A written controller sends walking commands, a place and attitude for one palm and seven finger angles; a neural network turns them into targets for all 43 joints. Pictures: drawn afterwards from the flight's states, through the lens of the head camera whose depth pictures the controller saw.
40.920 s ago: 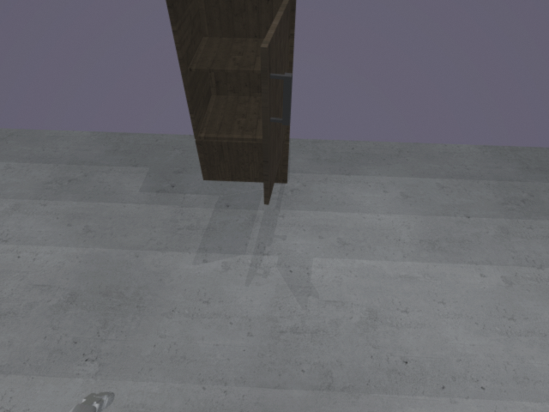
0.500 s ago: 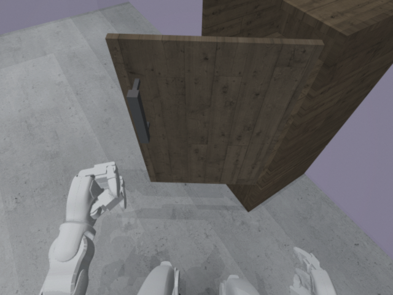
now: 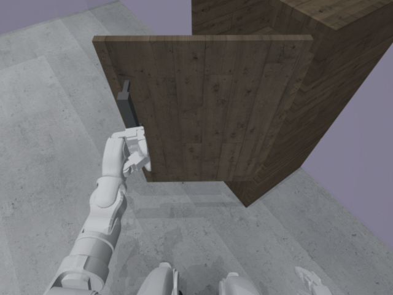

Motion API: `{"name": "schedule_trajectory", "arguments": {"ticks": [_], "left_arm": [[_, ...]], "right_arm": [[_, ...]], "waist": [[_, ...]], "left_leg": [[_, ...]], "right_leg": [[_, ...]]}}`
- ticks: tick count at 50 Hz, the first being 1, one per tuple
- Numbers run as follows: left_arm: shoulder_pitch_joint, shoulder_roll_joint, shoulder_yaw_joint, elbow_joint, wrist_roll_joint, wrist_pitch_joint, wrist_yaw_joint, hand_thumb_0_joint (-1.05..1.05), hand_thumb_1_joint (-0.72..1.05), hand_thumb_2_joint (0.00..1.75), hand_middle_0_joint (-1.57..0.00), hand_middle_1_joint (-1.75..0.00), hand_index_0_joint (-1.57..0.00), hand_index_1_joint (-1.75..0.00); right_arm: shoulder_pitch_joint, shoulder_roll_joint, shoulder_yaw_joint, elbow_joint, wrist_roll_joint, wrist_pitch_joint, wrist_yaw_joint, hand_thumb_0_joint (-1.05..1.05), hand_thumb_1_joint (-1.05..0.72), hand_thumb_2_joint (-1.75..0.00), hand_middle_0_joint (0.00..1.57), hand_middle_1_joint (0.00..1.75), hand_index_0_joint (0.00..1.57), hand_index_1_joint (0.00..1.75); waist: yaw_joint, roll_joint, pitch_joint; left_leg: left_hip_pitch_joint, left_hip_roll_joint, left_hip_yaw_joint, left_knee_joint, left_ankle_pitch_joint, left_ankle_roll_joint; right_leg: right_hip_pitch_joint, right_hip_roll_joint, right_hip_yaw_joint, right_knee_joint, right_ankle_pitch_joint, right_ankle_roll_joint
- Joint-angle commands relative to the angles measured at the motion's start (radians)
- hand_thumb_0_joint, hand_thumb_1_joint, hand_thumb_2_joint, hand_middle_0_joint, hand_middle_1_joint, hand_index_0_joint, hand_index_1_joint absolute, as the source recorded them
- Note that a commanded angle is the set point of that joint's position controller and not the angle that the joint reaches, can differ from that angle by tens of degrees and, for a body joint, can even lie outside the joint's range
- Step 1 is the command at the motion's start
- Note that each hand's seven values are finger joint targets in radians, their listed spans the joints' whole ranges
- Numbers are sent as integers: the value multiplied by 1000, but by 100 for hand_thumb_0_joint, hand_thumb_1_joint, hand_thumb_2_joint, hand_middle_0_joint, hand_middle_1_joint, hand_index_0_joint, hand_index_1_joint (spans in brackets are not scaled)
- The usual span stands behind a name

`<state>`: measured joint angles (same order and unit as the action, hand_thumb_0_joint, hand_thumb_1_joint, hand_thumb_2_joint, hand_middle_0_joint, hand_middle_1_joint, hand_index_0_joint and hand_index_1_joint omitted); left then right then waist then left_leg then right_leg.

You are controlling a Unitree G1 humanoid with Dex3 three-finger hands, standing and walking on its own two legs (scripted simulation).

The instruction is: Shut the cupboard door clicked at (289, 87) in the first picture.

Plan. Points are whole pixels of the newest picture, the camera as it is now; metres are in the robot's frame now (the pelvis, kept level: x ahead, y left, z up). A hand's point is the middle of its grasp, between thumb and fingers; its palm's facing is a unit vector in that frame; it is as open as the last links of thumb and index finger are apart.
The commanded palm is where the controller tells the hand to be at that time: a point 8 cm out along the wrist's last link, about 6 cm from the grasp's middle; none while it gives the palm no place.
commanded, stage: bring the fist close to the handle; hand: left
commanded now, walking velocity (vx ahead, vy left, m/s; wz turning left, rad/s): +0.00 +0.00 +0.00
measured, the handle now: (133, 114) +0.50 +0.16 +0.04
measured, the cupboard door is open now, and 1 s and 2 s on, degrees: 55 53 41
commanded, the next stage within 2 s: push the door shut along its arc in 0.44 s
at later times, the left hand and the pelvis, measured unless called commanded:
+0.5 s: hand (144, 151) +0.39 +0.12 +0.05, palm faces +0.03 -1.00 -0.03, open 3.1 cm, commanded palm +0.37 +0.17 +0.05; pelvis +0.00 -0.01 +0.00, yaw +0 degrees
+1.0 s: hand (151, 133) +0.44 +0.11 +0.05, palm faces -0.11 -0.99 -0.04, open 3.1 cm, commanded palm +0.44 +0.15 +0.05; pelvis -0.01 +0.00 -0.01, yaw +0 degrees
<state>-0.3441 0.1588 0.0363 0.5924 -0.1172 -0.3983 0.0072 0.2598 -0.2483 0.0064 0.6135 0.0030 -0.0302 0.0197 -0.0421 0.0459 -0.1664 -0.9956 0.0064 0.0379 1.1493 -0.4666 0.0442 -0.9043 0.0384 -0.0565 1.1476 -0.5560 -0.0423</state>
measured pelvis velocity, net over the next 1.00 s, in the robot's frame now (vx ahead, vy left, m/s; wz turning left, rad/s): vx -0.01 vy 0.00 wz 0.00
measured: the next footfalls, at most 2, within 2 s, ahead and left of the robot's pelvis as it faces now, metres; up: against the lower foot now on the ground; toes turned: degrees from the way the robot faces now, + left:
none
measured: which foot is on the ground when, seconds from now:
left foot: down 0.00-1.00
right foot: down 0.00-1.00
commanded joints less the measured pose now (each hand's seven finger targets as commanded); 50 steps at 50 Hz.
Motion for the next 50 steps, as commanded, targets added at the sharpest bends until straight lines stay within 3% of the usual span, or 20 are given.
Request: {"name": "schedule_trajectory", "arguments": {"ticks": [1, 4, 7, 9, 10, 12, 15, 16, 20, 23, 28, 34, 36, 38, 40, 41, 43, 45, 49, 50], "left_arm": [[-369, 104, 83, -140, -23, -73, 14, 0, 90, 90, -130, -150, -130, -150], [-440, 147, 123, -168, -9, -152, 40, 0, 90, 90, -130, -150, -130, -150], [-373, 129, 111, -130, 13, -199, 41, 0, 90, 90, -130, -150, -130, -150], [-310, 146, 123, -60, 25, -186, 28, 0, 90, 90, -130, -150, -130, -150], [-312, 125, 99, -39, 25, -173, 16, 0, 90, 90, -130, -150, -130, -150], [-286, 143, 117, 8, 15, -141, -7, 0, 90, 90, -130, -150, -130, -150], [-355, 134, 111, -42, -20, -127, -32, 0, 90, 90, -130, -150, -130, -150], [-390, 131, 112, -71, -35, -136, -33, 0, 90, 90, -130, -150, -130, -150], [-433, 138, 111, -163, -46, -209, -30, 0, 90, 90, -130, -150, -130, -150], [-413, 132, 93, -77, -16, -224, -29, 0, 90, 90, -130, -150, -130, -150], [-399, 135, 96, 53, -2, -165, -41, 0, 90, 90, -130, -150, -130, -150], [-643, 252, 179, -11, -25, -203, -62, 0, 90, 90, -130, -150, -130, -150], [-674, 237, 164, 7, -22, -226, -75, 0, 90, 90, -130, -150, -130, -150], [-695, 219, 139, 76, -12, -225, -94, 0, 90, 90, -130, -150, -130, -150], [-665, 202, 124, 166, -2, -200, -116, 0, 90, 90, -130, -150, -130, -150], [-694, 163, 81, 187, -1, -184, -130, 0, 90, 90, -130, -150, -130, -150], [-700, 155, 84, 248, -5, -148, -146, 0, 90, 90, -130, -150, -130, -150], [-744, 140, 76, 236, -17, -139, -157, 0, 90, 90, -130, -150, -130, -150], [-870, 211, 144, 218, -33, -168, -145, 0, 90, 90, -130, -150, -130, -150], [-897, 206, 129, 235, -20, -178, -143, 0, 90, 90, -130, -150, -130, -150]], "right_arm": [[39, -139, -63, -111, 6, -22, -16, 0, -90, -90, 20, 30, 20, 30], [45, -137, -65, -100, -5, -29, -14, 0, -90, -90, 20, 30, 20, 30], [49, -132, -69, -86, -13, -27, 1, 0, -90, -90, 20, 30, 20, 30], [68, -140, -71, -84, -14, -17, 8, 0, -90, -90, 20, 30, 20, 30], [64, -136, -70, -85, -10, -10, 10, 0, -90, -90, 20, 30, 20, 30], [69, -139, -70, -92, -1, 4, 7, 0, -90, -90, 20, 30, 20, 30], [63, -137, -70, -102, 9, 7, -4, 0, -90, -90, 20, 30, 20, 30], [60, -137, -72, -101, 11, 6, -8, 0, -90, -90, 20, 30, 20, 30], [58, -136, -76, -83, 4, -18, -16, 0, -90, -90, 20, 30, 20, 30], [55, -133, -73, -63, 2, -18, -13, 0, -90, -90, 20, 30, 20, 30], [55, -141, -69, -73, 7, -1, -8, 0, -90, -90, 20, 30, 20, 30], [63, -149, -67, -65, 6, -8, -28, 0, -90, -90, 20, 30, 20, 30], [67, -144, -68, -52, 5, -16, -25, 0, -90, -90, 20, 30, 20, 30], [79, -150, -69, -34, 4, -18, -22, 0, -90, -90, 20, 30, 20, 30], [100, -157, -72, -26, 7, -15, -17, 0, -90, -90, 20, 30, 20, 30], [105, -157, -71, -27, 8, -12, -14, 0, -90, -90, 20, 30, 20, 30], [124, -165, -74, -29, 11, -2, -10, 0, -90, -90, 20, 30, 20, 30], [135, -169, -79, -32, 13, 1, -8, 0, -90, -90, 20, 30, 20, 30], [154, -178, -78, -24, 6, 0, -14, 0, -90, -90, 20, 30, 20, 30], [154, -174, -76, -16, 5, -1, -12, 0, -90, -90, 20, 30, 20, 30]], "waist": [[-34, -104, -318], [-20, -42, -368], [-10, -11, -416], [-3, -32, -405], [-15, -37, -379], [-13, -99, -333], [-20, -80, -336], [-28, -98, -343], [-26, -48, -406], [-39, -51, -337], [-36, -72, -280], [-52, -47, -402], [-56, -9, -437], [-75, -5, -414], [-75, 4, -399], [-90, 22, -383], [-93, -3, -370], [-101, -1, -398], [-110, -26, -416], [-117, -16, -414]], "left_leg": [[277, 3, -77, -125, 224, -15], [302, 4, -81, -115, 237, -21], [333, 3, -73, -103, 281, -23], [310, 2, -70, -107, 282, -21], [288, 1, -62, -110, 266, -19], [224, -4, -51, -121, 217, -14], [230, -6, -46, -130, 200, -12], [244, -5, -47, -127, 204, -9], [300, -3, -58, -110, 247, -10], [266, -1, -60, -106, 202, -11], [229, -6, -61, -123, 141, -10], [253, -2, -71, -87, 193, -8], [287, -1, -76, -77, 222, -11], [305, 5, -87, -76, 217, -15], [325, 9, -98, -82, 234, -18], [330, 8, -101, -86, 235, -18], [331, 10, -111, -92, 238, -18], [370, 13, -118, -92, 261, -18], [351, 13, -130, -81, 247, -13], [342, 12, -130, -77, 240, -13]], "right_leg": [[119, -16, 65, -192, 340, 25], [109, -13, 65, -166, 342, 19], [106, -13, 67, -149, 387, 20], [121, -8, 68, -151, 400, 22], [123, -13, 74, -163, 403, 27], [162, -18, 95, -195, 374, 34], [186, -23, 109, -220, 357, 35], [186, -24, 108, -225, 362, 37], [180, -22, 102, -192, 413, 33], [119, -22, 98, -192, 350, 34], [92, -23, 98, -218, 260, 32], [127, -19, 109, -178, 333, 31], [106, -17, 104, -161, 360, 29], [47, -13, 85, -156, 333, 26], [6, -7, 69, -150, 328, 20], [-15, -8, 63, -151, 325, 20], [-31, -5, 53, -154, 314, 16], [-49, -4, 44, -153, 316, 14], [-56, 0, 47, -144, 292, 13], [-66, -2, 50, -139, 286, 14]]}}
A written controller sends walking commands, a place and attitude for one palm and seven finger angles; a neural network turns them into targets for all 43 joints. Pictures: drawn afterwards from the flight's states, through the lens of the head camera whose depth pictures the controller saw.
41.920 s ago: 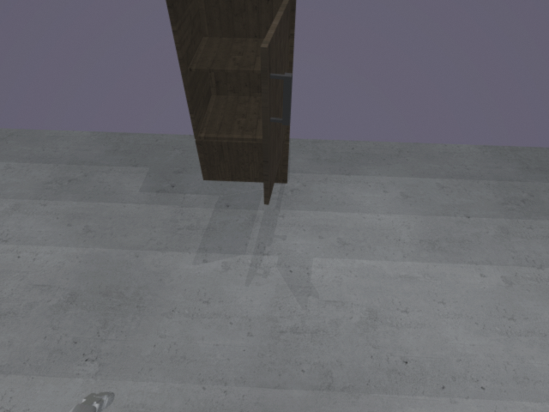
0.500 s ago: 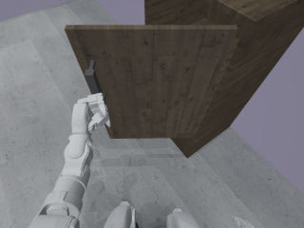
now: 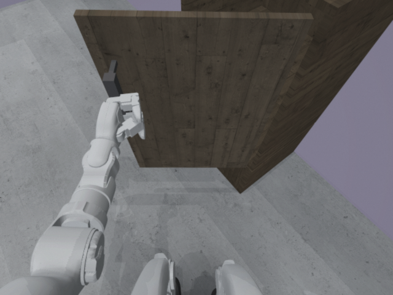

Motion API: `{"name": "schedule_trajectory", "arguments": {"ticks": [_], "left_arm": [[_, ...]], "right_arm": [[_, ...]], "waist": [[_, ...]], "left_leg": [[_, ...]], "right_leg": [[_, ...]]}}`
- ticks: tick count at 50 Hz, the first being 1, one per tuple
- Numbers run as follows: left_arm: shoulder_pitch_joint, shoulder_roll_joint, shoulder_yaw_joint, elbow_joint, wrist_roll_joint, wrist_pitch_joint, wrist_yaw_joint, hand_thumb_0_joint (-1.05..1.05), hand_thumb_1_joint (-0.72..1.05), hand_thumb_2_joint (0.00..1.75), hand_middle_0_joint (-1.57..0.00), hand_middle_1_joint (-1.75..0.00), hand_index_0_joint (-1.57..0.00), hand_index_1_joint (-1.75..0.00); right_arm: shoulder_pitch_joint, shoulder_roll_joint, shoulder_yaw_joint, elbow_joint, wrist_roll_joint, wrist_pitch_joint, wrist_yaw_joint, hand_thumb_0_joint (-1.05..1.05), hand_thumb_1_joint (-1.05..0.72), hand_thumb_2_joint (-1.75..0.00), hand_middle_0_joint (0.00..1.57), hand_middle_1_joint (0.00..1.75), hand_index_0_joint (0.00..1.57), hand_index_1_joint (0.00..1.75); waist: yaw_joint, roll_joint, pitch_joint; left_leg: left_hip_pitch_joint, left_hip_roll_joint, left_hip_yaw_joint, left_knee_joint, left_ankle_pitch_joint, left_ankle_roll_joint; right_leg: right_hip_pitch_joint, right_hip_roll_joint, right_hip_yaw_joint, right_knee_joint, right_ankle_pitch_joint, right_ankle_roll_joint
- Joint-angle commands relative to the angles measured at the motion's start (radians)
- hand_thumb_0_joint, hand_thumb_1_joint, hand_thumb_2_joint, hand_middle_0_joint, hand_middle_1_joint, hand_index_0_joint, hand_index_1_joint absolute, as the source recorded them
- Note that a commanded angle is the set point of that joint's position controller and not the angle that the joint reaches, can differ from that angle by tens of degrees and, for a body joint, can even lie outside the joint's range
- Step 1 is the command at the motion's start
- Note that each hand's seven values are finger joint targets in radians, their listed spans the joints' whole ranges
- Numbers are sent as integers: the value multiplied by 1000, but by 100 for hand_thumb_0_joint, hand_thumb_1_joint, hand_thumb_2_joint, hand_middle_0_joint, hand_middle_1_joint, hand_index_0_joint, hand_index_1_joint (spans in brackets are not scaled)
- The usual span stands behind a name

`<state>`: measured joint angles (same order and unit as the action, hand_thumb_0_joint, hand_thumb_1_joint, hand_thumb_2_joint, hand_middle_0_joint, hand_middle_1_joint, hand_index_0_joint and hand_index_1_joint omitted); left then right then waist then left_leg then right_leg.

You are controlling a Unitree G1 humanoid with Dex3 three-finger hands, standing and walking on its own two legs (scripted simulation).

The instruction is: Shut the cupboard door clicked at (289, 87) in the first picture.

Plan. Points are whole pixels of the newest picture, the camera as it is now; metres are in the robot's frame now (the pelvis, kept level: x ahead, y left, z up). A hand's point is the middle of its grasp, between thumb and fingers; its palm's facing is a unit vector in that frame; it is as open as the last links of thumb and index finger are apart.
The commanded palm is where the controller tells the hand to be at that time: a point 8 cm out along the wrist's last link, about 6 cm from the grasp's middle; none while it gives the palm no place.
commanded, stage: push the door shut along its arc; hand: left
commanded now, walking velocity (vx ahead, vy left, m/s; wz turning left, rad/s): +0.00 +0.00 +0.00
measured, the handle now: (121, 97) +0.53 +0.16 +0.05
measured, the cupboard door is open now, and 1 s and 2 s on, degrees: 53 41 29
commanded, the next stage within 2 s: pull the fist back off the door in 1.32 s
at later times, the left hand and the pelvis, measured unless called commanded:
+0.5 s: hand (155, 99) +0.51 +0.08 +0.06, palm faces -0.23 -0.97 -0.05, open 3.1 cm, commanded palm +0.51 +0.13 +0.05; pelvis -0.01 +0.00 -0.02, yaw -1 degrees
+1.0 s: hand (164, 80) +0.56 +0.07 +0.06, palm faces -0.32 -0.94 -0.04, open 2.9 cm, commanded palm +0.57 +0.09 +0.05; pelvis +0.00 -0.01 -0.03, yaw -2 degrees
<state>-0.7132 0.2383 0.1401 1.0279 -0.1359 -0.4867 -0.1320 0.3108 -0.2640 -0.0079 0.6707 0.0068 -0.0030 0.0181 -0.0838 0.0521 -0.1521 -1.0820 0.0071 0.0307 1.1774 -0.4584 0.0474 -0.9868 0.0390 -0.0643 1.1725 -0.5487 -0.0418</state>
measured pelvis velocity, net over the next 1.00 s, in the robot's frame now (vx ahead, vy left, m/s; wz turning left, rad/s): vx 0.00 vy -0.01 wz -0.04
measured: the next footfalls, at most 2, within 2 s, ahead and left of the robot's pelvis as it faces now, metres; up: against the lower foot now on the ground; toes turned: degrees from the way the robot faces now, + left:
none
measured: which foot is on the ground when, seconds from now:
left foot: down 0.00-1.00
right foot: down 0.00-1.00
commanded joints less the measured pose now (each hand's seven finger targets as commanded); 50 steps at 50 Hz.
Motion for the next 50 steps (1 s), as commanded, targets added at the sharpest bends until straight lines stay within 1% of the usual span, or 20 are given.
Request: {"name": "schedule_trajectory", "arguments": {"ticks": [1, 4, 6, 10, 14, 17, 19, 21, 24, 25, 29, 32, 34, 38, 41, 43, 45, 47, 49, 50], "left_arm": [[-553, 139, 35, -188, 7, -99, 1, 0, 90, 90, -130, -150, -130, -150], [-596, 196, 58, -170, 43, -122, 3, 0, 90, 90, -130, -150, -130, -150], [-616, 179, 36, -139, 54, -121, -5, 0, 90, 90, -130, -150, -130, -150], [-672, 198, 42, -109, 36, -96, -38, 0, 90, 90, -130, -150, -130, -150], [-724, 226, 56, -63, 23, -66, -66, 0, 90, 90, -130, -150, -130, -150], [-752, 267, 79, -17, 27, -54, -83, 0, 90, 90, -130, -150, -130, -150], [-810, 247, 54, -26, 29, -56, -94, 0, 90, 90, -130, -150, -130, -150], [-810, 261, 62, 4, 35, -49, -100, 0, 90, 90, -130, -150, -130, -150], [-861, 285, 76, 40, 45, -31, -99, 0, 90, 90, -130, -150, -130, -150], [-867, 337, 112, 51, 54, -27, -95, 0, 90, 90, -130, -150, -130, -150], [-916, 355, 118, 39, 69, -10, -99, 0, 90, 90, -130, -150, -130, -150], [-900, 440, 180, 40, 79, 9, -108, 0, 90, 90, -130, -150, -130, -150], [-896, 458, 194, 24, 80, 18, -123, 0, 90, 90, -130, -150, -130, -150], [-917, 432, 157, 62, 92, 64, -149, 0, 90, 90, -130, -150, -130, -150], [-960, 446, 161, 79, 84, 81, -165, 0, 90, 90, -130, -150, -130, -150], [-1008, 419, 132, 78, 76, 91, -181, 0, 90, 90, -130, -150, -130, -150], [-1031, 413, 123, 72, 69, 89, -197, 0, 90, 90, -130, -150, -130, -150], [-1061, 439, 129, 95, 69, 99, -207, 0, 90, 90, -130, -150, -130, -150], [-1113, 399, 97, 70, 69, 97, -213, 0, 90, 90, -130, -150, -130, -150], [-1111, 412, 103, 62, 72, 96, -216, 0, 90, 90, -130, -150, -130, -150]], "right_arm": [[111, -158, -62, -67, -1, -29, -9, 0, -90, -90, 20, 30, 20, 30], [133, -168, -64, -58, -11, -27, -5, 0, -90, -90, 20, 30, 20, 30], [139, -168, -64, -51, -10, -22, 0, 0, -90, -90, 20, 30, 20, 30], [155, -177, -63, -50, -6, -20, 1, 0, -90, -90, 20, 30, 20, 30], [176, -182, -56, -50, -5, -22, -1, 0, -90, -90, 20, 30, 20, 30], [186, -187, -52, -40, -4, -25, -2, 0, -90, -90, 20, 30, 20, 30], [196, -186, -51, -41, -7, -31, -2, 0, -90, -90, 20, 30, 20, 30], [202, -191, -50, -38, -9, -32, 2, 0, -90, -90, 20, 30, 20, 30], [220, -195, -46, -35, -13, -34, 5, 0, -90, -90, 20, 30, 20, 30], [224, -201, -44, -34, -14, -32, 4, 0, -90, -90, 20, 30, 20, 30], [246, -197, -41, -45, -20, -33, 10, 0, -90, -90, 20, 30, 20, 30], [257, -200, -38, -53, -18, -25, 13, 0, -90, -90, 20, 30, 20, 30], [270, -198, -37, -61, -19, -22, 14, 0, -90, -90, 20, 30, 20, 30], [276, -192, -35, -58, -10, -12, 13, 0, -90, -90, 20, 30, 20, 30], [284, -194, -34, -48, -9, -16, 7, 0, -90, -90, 20, 30, 20, 30], [289, -192, -33, -39, -11, -23, 3, 0, -90, -90, 20, 30, 20, 30], [290, -194, -35, -32, -11, -32, 1, 0, -90, -90, 20, 30, 20, 30], [291, -195, -28, -22, -12, -37, -4, 0, -90, -90, 20, 30, 20, 30], [300, -194, -31, -15, -18, -48, -3, 0, -90, -90, 20, 30, 20, 30], [300, -198, -33, -8, -18, -51, -4, 0, -90, -90, 20, 30, 20, 30]], "waist": [[-83, -26, -427], [-84, 0, -462], [-97, 30, -476], [-112, 59, -489], [-129, 42, -466], [-143, 24, -440], [-159, 55, -447], [-157, 76, -458], [-177, 73, -452], [-170, 87, -465], [-177, 105, -533], [-160, 108, -576], [-153, 109, -616], [-185, 63, -539], [-200, 54, -522], [-219, 54, -513], [-220, 90, -543], [-229, 105, -512], [-240, 153, -532], [-235, 169, -565]], "left_leg": [[422, 12, -122, -100, 227, -14], [420, 13, -130, -89, 223, -13], [451, 17, -139, -87, 235, -17], [454, 18, -144, -85, 222, -16], [407, 17, -147, -78, 204, -9], [358, 20, -144, -63, 180, -6], [370, 20, -149, -52, 188, -3], [377, 24, -157, -46, 194, -7], [344, 24, -159, -25, 183, -1], [331, 28, -157, -16, 191, -3], [324, 26, -156, 8, 231, 2], [300, 27, -142, 23, 274, 2], [292, 23, -136, 31, 315, 5], [223, 27, -123, 42, 273, 9], [201, 27, -121, 50, 257, 13], [192, 26, -120, 60, 249, 16], [223, 25, -124, 71, 277, 15], [206, 28, -126, 77, 256, 15], [267, 27, -136, 80, 292, 16], [298, 30, -140, 87, 318, 12]], "right_leg": [[8, -2, 59, -162, 274, 14], [-9, 0, 60, -143, 257, 11], [-47, 0, 56, -141, 253, 9], [-52, 4, 57, -147, 238, 6], [-49, 9, 60, -150, 224, 6], [-58, 10, 66, -152, 205, 8], [-90, 11, 64, -141, 207, 6], [-118, 11, 59, -132, 199, 4], [-146, 14, 59, -119, 185, 4], [-142, 13, 62, -112, 189, 4], [-125, 18, 65, -91, 219, 4], [-67, 21, 72, -86, 268, 5], [-28, 23, 78, -74, 323, 7], [-26, 27, 87, -96, 317, 17], [-26, 29, 95, -107, 308, 16], [-39, 29, 100, -111, 302, 18], [-61, 29, 99, -102, 317, 15], [-90, 30, 94, -101, 282, 12], [-139, 35, 80, -91, 289, 8], [-150, 34, 74, -82, 301, 6]]}}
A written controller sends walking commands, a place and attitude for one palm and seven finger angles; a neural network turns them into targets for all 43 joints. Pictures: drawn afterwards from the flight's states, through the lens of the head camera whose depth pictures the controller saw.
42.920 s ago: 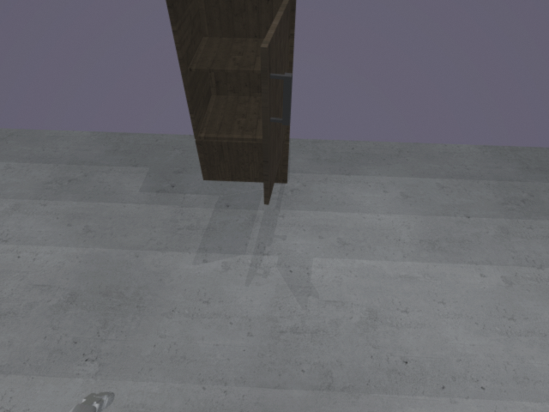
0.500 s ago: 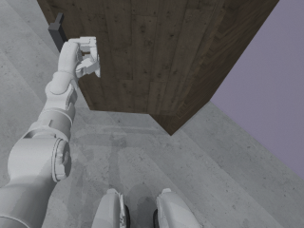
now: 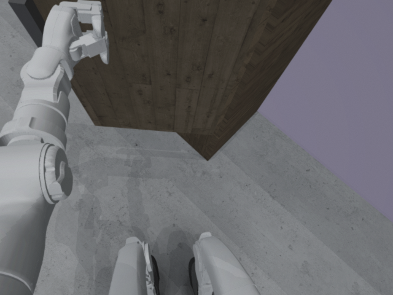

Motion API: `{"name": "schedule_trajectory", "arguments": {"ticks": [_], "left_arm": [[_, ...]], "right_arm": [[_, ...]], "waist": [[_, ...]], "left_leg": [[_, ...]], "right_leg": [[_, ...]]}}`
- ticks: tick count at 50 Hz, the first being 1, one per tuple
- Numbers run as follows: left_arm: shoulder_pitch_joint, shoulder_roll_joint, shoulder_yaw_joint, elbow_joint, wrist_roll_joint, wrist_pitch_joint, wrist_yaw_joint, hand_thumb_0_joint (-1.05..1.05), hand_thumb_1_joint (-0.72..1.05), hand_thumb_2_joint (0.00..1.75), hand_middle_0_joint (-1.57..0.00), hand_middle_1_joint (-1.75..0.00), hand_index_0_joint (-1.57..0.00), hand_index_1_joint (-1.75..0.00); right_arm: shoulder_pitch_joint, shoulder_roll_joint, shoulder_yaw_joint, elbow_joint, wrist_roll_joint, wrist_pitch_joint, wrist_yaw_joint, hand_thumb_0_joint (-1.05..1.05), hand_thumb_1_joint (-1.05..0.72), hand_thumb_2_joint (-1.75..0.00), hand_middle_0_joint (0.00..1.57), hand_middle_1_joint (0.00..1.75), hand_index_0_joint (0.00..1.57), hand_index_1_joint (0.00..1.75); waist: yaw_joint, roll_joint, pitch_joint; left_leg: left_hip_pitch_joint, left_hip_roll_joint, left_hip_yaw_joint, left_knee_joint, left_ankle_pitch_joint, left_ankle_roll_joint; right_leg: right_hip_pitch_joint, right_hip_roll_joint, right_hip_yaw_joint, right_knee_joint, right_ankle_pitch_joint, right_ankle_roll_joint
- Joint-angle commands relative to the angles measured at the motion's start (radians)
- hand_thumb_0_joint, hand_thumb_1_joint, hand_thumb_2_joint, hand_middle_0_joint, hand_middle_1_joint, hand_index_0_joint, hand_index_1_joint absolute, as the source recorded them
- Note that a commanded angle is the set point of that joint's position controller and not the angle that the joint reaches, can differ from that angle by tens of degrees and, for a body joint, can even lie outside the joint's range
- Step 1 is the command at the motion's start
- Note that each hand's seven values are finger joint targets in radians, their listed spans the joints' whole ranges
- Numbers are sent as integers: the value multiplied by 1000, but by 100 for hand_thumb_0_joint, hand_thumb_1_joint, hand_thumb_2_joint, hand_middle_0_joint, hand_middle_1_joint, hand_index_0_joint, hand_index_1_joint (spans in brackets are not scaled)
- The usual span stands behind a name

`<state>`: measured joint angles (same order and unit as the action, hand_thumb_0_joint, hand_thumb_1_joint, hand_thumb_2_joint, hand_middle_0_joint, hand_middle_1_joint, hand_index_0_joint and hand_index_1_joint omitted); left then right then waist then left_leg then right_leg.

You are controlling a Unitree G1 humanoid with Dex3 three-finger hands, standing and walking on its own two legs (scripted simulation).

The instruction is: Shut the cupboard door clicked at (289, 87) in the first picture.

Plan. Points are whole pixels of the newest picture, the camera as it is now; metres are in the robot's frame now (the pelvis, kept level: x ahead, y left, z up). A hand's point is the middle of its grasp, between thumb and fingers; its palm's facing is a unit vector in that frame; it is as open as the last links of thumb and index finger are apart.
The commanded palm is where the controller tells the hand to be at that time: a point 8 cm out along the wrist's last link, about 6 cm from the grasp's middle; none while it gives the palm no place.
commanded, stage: push the door shut along its arc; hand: left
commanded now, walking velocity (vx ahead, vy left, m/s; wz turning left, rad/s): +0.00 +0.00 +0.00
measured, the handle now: (48, 32) +0.60 +0.19 +0.08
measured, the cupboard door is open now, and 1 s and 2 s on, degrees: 41 29 29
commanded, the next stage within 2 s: pull the fist back off the door in 0.32 s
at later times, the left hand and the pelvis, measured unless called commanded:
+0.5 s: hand (114, 18) +0.61 +0.07 +0.10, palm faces -0.20 -0.98 +0.07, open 3.2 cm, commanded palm +0.61 +0.07 +0.09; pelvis +0.00 +0.01 -0.02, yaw -1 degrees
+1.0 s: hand (120, 33) +0.57 +0.06 +0.11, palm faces +0.10 -1.00 -0.02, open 3.1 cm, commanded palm +0.52 +0.10 +0.09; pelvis +0.03 -0.01 +0.03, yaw +1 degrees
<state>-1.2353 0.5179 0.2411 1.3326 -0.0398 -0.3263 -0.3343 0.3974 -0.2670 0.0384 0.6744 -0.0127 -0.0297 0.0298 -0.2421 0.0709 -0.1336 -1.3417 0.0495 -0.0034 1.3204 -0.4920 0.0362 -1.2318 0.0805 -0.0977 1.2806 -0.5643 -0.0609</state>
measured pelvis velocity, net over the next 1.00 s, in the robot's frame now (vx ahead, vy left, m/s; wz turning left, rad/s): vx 0.03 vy -0.01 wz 0.02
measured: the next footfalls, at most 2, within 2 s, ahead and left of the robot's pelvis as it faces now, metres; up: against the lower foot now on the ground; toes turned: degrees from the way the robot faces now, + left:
none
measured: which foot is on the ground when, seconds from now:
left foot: down 0.00-1.00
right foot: down 0.00-1.00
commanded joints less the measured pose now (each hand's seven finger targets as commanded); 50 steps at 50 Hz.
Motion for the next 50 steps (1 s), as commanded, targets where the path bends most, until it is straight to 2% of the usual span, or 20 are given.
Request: {"name": "schedule_trajectory", "arguments": {"ticks": [1, 4, 7, 10, 15, 18, 21, 22, 23, 25, 28, 30, 32, 33, 35, 38, 39, 43, 44, 50], "left_arm": [[-591, 133, 1, -251, -23, -62, -16, 0, 90, 90, -130, -150, -130, -150], [-632, 97, -27, -222, -21, -47, -19, 0, 90, 90, -130, -150, -130, -150], [-671, 108, -28, -185, -4, -22, -10, 0, 90, 90, -130, -150, -130, -150], [-729, 102, -40, -215, 8, -20, -9, 0, 90, 90, -130, -150, -130, -150], [-783, 81, -58, -196, 17, 4, -16, 0, 90, 90, -130, -150, -130, -150], [-804, 84, -58, -156, 27, 33, -16, 0, 90, 90, -130, -150, -130, -150], [-835, 94, -56, -162, 38, 42, -19, 0, 90, 90, -130, -150, -130, -150], [-803, 118, 142, -172, -42, 61, 180, 0, 90, 90, -130, -150, -130, -150], [-759, 76, 112, -148, -12, 65, 279, 0, 90, 90, -130, -150, -130, -150], [-698, 3, 119, -157, 2, 63, 397, 0, 90, 90, -130, -150, -130, -150], [-660, 19, 137, -249, 108, -4, 591, 0, 90, 90, -130, -150, -130, -150], [-659, 24, 86, -333, 201, -70, 631, 0, 90, 90, -130, -150, -130, -150], [-649, 18, 51, -415, 231, -115, 620, 0, 90, 90, -130, -150, -130, -150], [-629, 11, 44, -444, 217, -128, 600, 0, 90, 90, -130, -150, -130, -150], [-577, -18, 41, -423, 161, -116, 551, 0, 90, 90, -130, -150, -130, -150], [-479, -18, 81, -326, 98, -68, 516, 0, 90, 90, -130, -150, -130, -150], [-449, -7, 106, -314, 84, -67, 516, 0, 90, 90, -130, -150, -130, -150], [-318, -87, 81, -261, 74, -127, 540, 0, 90, 90, -130, -150, -130, -150], [-292, -107, 68, -259, 79, -153, 543, 0, 90, 90, -130, -150, -130, -150], [-93, -187, 3, -260, 86, -225, 516, 0, 90, 90, -130, -150, -130, -150]], "right_arm": [[215, -197, -81, -9, -1, -25, -15, 0, -90, -90, 20, 30, 20, 30], [220, -197, -78, 3, -4, -33, -15, 0, -90, -90, 20, 30, 20, 30], [221, -203, -75, 12, -4, -37, -17, 0, -90, -90, 20, 30, 20, 30], [229, -207, -80, 22, -11, -45, -17, 0, -90, -90, 20, 30, 20, 30], [238, -210, -79, 38, -21, -54, -17, 0, -90, -90, 20, 30, 20, 30], [245, -210, -73, 42, -23, -57, -20, 0, -90, -90, 20, 30, 20, 30], [256, -211, -73, 47, -29, -62, -21, 0, -90, -90, 20, 30, 20, 30], [312, -187, -55, 1, -48, -62, -12, 0, -90, -90, 20, 30, 20, 30], [301, -184, -57, 0, -60, -62, 6, 0, -90, -90, 20, 30, 20, 30], [308, -179, -67, -5, -78, -56, 38, 0, -90, -90, 20, 30, 20, 30], [321, -169, -78, -18, -113, -41, 82, 0, -90, -90, 20, 30, 20, 30], [328, -173, -95, -9, -120, -29, 109, 0, -90, -90, 20, 30, 20, 30], [336, -171, -113, -10, -116, -13, 123, 0, -90, -90, 20, 30, 20, 30], [335, -171, -119, -15, -107, -6, 123, 0, -90, -90, 20, 30, 20, 30], [327, -171, -121, -18, -88, 8, 117, 0, -90, -90, 20, 30, 20, 30], [320, -166, -112, -20, -67, 26, 100, 0, -90, -90, 20, 30, 20, 30], [322, -165, -108, -23, -66, 27, 96, 0, -90, -90, 20, 30, 20, 30], [293, -146, -103, -29, -71, 28, 96, 0, -90, -90, 20, 30, 20, 30], [288, -143, -102, -29, -73, 24, 99, 0, -90, -90, 20, 30, 20, 30], [237, -141, -122, -42, -65, 42, 111, 0, -90, -90, 20, 30, 20, 30]], "waist": [[-77, 161, -603], [-100, 157, -581], [-116, 151, -556], [-118, 209, -605], [-143, 230, -612], [-157, 199, -589], [-164, 224, -621], [-117, 215, -625], [-112, 224, -629], [-104, 207, -637], [-75, 220, -677], [-72, 254, -740], [-71, 247, -789], [-60, 239, -815], [-57, 185, -802], [-47, 72, -684], [-34, 70, -667], [-28, -20, -501], [-17, 1, -478], [20, -26, -470]], "left_leg": [[579, -11, -111, -55, 371, 22], [580, -11, -118, -47, 367, 26], [553, -7, -122, -35, 337, 26], [616, -6, -138, -28, 379, 22], [640, -2, -152, -15, 389, 22], [579, -5, -145, -4, 358, 26], [596, -3, -152, 8, 378, 27], [561, 15, -172, -24, 335, 13], [556, 17, -181, -41, 318, 4], [586, 21, -191, -52, 339, -5], [578, 14, -155, -50, 399, -11], [640, 16, -156, -45, 479, -18], [685, 11, -141, -60, 512, -19], [706, 5, -136, -75, 517, -19], [691, -6, -120, -105, 499, -15], [570, -20, -88, -150, 385, -3], [562, -24, -81, -159, 380, -1], [477, -31, -54, -180, 338, 4], [485, -34, -50, -183, 343, 3], [473, -53, -21, -182, 361, -1]], "right_leg": [[86, -6, 101, -185, 322, 24], [41, -1, 92, -179, 304, 24], [8, 0, 86, -177, 272, 25], [-42, 2, 76, -157, 274, 21], [-99, 6, 59, -140, 266, 20], [-89, 8, 58, -140, 257, 20], [-112, 11, 53, -126, 263, 19], [-79, -2, 50, -127, 247, 19], [-87, -5, 52, -121, 231, 25], [-97, -10, 44, -115, 240, 33], [-29, -12, 50, -125, 288, 38], [-19, -10, 47, -117, 334, 36], [61, -7, 53, -137, 391, 34], [115, -5, 57, -149, 418, 32], [208, -2, 65, -184, 463, 35], [318, -5, 83, -240, 446, 47], [327, -5, 88, -246, 452, 47], [342, -15, 100, -273, 458, 55], [328, -15, 101, -272, 463, 52], [394, -33, 125, -263, 583, 58]]}}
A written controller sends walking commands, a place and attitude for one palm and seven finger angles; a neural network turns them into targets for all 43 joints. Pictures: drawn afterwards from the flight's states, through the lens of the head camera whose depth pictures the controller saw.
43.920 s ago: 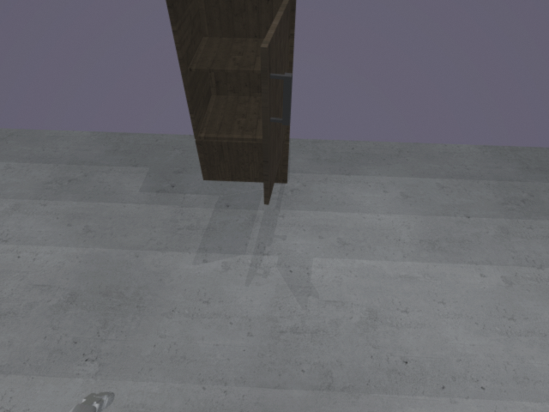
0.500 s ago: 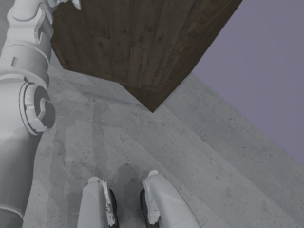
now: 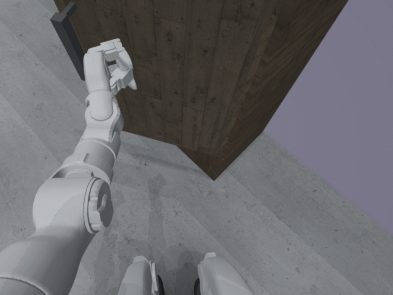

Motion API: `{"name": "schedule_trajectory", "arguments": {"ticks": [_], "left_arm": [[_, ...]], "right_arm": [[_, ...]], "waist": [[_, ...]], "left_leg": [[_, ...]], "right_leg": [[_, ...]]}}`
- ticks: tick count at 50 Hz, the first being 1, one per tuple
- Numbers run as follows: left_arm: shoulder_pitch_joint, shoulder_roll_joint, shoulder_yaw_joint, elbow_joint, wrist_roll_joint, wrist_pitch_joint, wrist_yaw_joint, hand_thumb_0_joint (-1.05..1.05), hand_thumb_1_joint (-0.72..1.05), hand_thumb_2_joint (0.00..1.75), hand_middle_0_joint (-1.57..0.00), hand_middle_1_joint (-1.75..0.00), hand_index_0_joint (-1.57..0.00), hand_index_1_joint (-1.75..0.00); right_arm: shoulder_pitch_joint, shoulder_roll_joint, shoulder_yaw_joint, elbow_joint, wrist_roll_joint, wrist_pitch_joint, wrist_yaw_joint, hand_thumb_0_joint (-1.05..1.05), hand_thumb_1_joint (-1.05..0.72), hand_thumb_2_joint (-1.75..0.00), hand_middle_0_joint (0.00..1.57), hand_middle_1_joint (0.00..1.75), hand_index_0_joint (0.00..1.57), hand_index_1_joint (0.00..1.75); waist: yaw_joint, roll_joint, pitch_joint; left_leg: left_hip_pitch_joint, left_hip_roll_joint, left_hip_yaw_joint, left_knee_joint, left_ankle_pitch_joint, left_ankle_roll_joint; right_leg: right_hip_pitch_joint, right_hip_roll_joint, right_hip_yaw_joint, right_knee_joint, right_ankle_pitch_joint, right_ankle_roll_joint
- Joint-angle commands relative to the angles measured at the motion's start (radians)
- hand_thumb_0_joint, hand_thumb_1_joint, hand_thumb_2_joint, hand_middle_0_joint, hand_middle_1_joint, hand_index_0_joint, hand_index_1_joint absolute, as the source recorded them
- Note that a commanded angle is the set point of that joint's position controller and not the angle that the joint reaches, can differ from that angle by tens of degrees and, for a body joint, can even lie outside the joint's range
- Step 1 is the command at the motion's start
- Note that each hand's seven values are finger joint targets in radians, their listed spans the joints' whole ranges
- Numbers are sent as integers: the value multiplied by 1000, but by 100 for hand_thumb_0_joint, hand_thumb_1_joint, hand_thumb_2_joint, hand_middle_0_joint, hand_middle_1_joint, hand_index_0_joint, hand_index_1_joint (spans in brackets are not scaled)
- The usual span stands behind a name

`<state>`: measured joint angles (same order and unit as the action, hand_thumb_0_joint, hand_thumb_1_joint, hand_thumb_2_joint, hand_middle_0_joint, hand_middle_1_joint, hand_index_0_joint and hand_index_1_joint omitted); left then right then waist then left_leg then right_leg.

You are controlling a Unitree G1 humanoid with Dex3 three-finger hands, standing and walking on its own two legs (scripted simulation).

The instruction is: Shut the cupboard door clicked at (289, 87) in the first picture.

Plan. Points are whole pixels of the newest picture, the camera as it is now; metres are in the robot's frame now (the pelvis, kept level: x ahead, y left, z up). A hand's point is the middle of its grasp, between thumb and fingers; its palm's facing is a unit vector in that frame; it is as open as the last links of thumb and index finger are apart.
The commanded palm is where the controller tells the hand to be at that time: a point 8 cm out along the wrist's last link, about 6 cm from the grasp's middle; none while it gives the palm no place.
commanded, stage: pull the fist back off the door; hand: left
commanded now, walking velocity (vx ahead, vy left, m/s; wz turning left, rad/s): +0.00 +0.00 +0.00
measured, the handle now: (79, 45) +0.65 +0.17 +0.05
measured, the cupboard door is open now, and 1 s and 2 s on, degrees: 29 29 29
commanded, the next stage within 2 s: draw the hand back to the body in 0.30 s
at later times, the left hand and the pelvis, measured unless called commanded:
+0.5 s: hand (137, 94) +0.49 +0.05 +0.07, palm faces +0.08 -1.00 -0.01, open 3.1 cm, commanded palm +0.44 +0.11 +0.08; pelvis -0.02 -0.01 +0.00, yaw +1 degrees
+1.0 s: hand (55, 151) +0.34 +0.15 +0.16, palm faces +0.03 -0.99 -0.11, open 3.1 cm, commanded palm +0.30 +0.21 +0.17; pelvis +0.01 +0.01 +0.07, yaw +1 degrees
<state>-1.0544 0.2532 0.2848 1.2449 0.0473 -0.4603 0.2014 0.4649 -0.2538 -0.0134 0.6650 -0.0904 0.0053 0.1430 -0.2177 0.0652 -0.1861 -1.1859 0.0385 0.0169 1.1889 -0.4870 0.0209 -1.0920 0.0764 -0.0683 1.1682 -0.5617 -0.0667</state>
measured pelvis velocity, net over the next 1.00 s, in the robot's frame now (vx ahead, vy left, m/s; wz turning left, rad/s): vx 0.01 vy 0.01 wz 0.01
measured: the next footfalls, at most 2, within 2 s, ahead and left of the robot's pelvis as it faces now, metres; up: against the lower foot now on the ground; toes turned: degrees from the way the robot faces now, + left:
none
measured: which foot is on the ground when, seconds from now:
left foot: down 0.00-1.00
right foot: down 0.00-1.00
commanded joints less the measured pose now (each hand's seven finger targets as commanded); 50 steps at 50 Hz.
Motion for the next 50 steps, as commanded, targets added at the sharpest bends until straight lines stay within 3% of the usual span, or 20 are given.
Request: {"name": "schedule_trajectory", "arguments": {"ticks": [1, 3, 9, 10, 13, 17, 20, 21, 24, 27, 28, 30, 33, 37, 39, 41, 45, 46, 47, 50], "left_arm": [[-265, 66, -49, -194, -7, -92, -25, 0, 90, 90, -130, -150, -130, -150], [-280, 11, -95, -253, -23, -95, -32, 0, 90, 90, -130, -150, -130, -150], [-412, -8, -134, -563, -63, -197, -7, 0, 90, 90, -130, -150, -130, -150], [-364, -14, -138, -553, -57, -208, -3, 0, 90, 90, -130, -150, -130, -150], [-349, -29, -171, -457, -22, -201, 8, 0, 90, 90, -130, -150, -130, -150], [-311, -15, -154, -220, 9, -114, 31, 0, 90, 90, -130, -150, -130, -150], [-269, 19, -83, -151, -31, -74, 34, 0, 90, 90, -130, -150, -130, -150], [-299, 42, -62, -159, -47, -74, 32, 0, 90, 90, -130, -150, -130, -150], [-181, 151, 39, -331, -69, -123, 10, 0, 90, 90, -130, -150, -130, -150], [-66, 103, -33, -541, -54, -168, -28, 0, 90, 90, -130, -150, -130, -150], [-2, 116, -31, -580, -53, -162, -39, 0, 90, 90, -130, -150, -130, -150], [87, 63, -93, -649, -72, -125, -68, 0, 90, 90, -130, -150, -130, -150], [186, 12, -149, -752, -141, -29, -116, 0, 90, 90, -130, -150, -130, -150], [253, -7, -182, -838, -208, 36, -155, 0, 90, 90, -130, -150, -130, -150], [276, 0, -206, -892, -197, 31, -162, 0, 90, 90, -130, -150, -130, -150], [368, 10, -204, -935, -187, 23, -165, 0, 90, 90, -130, -150, -130, -150], [600, 63, -160, -998, -201, 60, -191, 0, 90, 90, -119, -138, -119, -138], [610, 56, -176, -1050, -209, 75, -202, 0, 90, 90, -116, -135, -116, -135], [637, 93, -241, -1139, -142, 128, -181, 0, 90, 90, -113, -132, -113, -132], [736, 119, -218, -1296, -147, 208, -159, 0, 90, 90, -105, -123, -105, -123]], "right_arm": [[160, -154, -72, -39, 16, 13, -3, 0, -90, -90, 20, 30, 20, 30], [139, -149, -79, -46, 23, 20, -5, 0, -90, -90, 20, 30, 20, 30], [79, -139, -92, -54, 29, 13, -30, 0, -90, -90, 20, 30, 20, 30], [69, -138, -95, -44, 30, 9, -32, 0, -90, -90, 20, 30, 20, 30], [54, -137, -91, -19, 30, 13, -37, 0, -90, -90, 20, 30, 20, 30], [45, -143, -78, -14, 35, 32, -48, 0, -90, -90, 20, 30, 20, 30], [23, -145, -62, -40, 38, 33, -54, 0, -90, -90, 20, 30, 20, 30], [18, -145, -59, -44, 37, 32, -56, 0, -90, -90, 20, 30, 20, 30], [7, -143, -58, -99, 39, 31, -59, 0, -90, -90, 20, 30, 20, 30], [-6, -125, -62, -133, 50, 29, -51, 0, -90, -90, 20, 30, 20, 30], [-10, -127, -65, -141, 59, 31, -53, 0, -90, -90, 20, 30, 20, 30], [-18, -126, -68, -157, 77, 35, -62, 0, -90, -90, 20, 30, 20, 30], [-33, -131, -68, -176, 109, 37, -86, 0, -90, -90, 20, 30, 20, 30], [-87, -129, -54, -169, 133, 16, -126, 0, -90, -90, 20, 30, 20, 30], [-114, -127, -47, -168, 137, 1, -137, 0, -90, -90, 20, 30, 20, 30], [-142, -120, -42, -171, 137, -12, -135, 0, -90, -90, 20, 30, 20, 30], [-208, -117, -28, -209, 145, -21, -132, 0, -90, -90, 20, 30, 20, 30], [-230, -115, -24, -226, 150, -21, -132, 0, -90, -90, 20, 30, 20, 30], [-271, -86, -30, -255, 158, 21, -150, 0, -90, -90, 20, 30, 20, 30], [-325, -85, -16, -291, 163, 44, -186, 0, -90, -90, 20, 30, 20, 30]], "waist": [[4, -24, -430], [0, -8, -444], [9, 53, -602], [22, 66, -620], [-11, -7, -518], [-31, -105, -356], [9, -96, -394], [7, -97, -394], [106, -54, -552], [137, -19, -604], [146, -47, -592], [130, -105, -528], [119, -198, -399], [116, -194, -233], [125, -94, -167], [151, -28, -177], [204, -22, -152], [206, -17, -149], [203, -60, -192], [208, -25, -135]], "left_leg": [[323, -45, -40, -53, 351, 14], [362, -47, -36, -56, 345, 14], [531, -44, -50, -53, 416, 13], [556, -44, -53, -53, 433, 10], [498, -41, -55, -48, 365, 16], [338, -50, -43, -61, 210, 24], [312, -56, -40, -77, 211, 20], [295, -55, -38, -75, 210, 20], [375, -56, -29, -110, 303, 13], [489, -52, -15, -142, 386, 11], [504, -48, -12, -161, 384, 11], [524, -47, -1, -199, 358, 19], [534, -52, 8, -270, 278, 29], [611, -48, 0, -343, 225, 32], [677, -44, -5, -377, 216, 31], [755, -40, -17, -401, 251, 25], [783, -39, -17, -451, 289, 18], [793, -39, -15, -464, 297, 19], [848, -38, -19, -519, 305, 10], [902, -34, -17, -569, 344, 17]], "right_leg": [[269, -30, 99, -153, 581, 65], [263, -33, 100, -165, 568, 67], [280, -33, 93, -147, 593, 64], [272, -32, 90, -142, 596, 62], [225, -36, 89, -154, 539, 76], [210, -46, 117, -200, 419, 97], [259, -45, 113, -194, 408, 79], [271, -47, 118, -193, 415, 79], [410, -45, 124, -172, 529, 69], [469, -39, 116, -185, 623, 71], [493, -37, 114, -205, 622, 72], [529, -36, 123, -262, 631, 92], [606, -44, 142, -375, 578, 119], [578, -50, 127, -474, 424, 105], [534, -46, 109, -490, 363, 84], [525, -41, 78, -475, 379, 65], [591, -43, 65, -480, 418, 55], [611, -44, 65, -485, 431, 54], [696, -74, 118, -545, 454, 63], [756, -81, 106, -592, 501, 64]]}}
